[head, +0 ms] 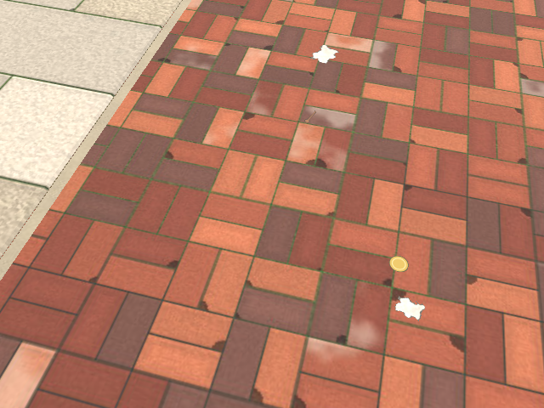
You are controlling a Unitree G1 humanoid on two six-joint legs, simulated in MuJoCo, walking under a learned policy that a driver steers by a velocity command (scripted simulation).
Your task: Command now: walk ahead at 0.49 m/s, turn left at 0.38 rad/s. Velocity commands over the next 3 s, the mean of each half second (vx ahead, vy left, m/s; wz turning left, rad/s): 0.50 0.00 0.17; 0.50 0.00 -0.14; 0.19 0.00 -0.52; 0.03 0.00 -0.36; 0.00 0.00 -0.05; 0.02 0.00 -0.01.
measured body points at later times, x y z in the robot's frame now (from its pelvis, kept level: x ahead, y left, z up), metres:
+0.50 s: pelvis +0.30 -0.06 +0.00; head +0.33 -0.07 +0.45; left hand +0.34 +0.21 -0.12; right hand +0.45 -0.32 -0.11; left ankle +0.36 +0.10 -0.68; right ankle +0.30 -0.15 -0.74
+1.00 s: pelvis +0.59 +0.02 +0.00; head +0.60 +0.03 +0.45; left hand +0.70 +0.30 -0.12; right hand +0.65 -0.25 -0.11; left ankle +0.58 +0.11 -0.74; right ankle +0.64 -0.15 -0.66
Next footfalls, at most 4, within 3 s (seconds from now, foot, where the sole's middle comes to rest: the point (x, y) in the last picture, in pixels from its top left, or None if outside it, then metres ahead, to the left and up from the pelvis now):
0.26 right None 0.34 -0.15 -0.78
0.76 left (220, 350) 0.62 0.12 -0.78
1.24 right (305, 268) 0.86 -0.12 -0.78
1.72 left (229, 251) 0.93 0.09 -0.78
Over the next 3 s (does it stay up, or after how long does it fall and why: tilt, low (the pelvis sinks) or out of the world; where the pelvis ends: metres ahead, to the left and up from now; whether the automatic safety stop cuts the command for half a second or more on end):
stays up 0.82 -0.01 -0.01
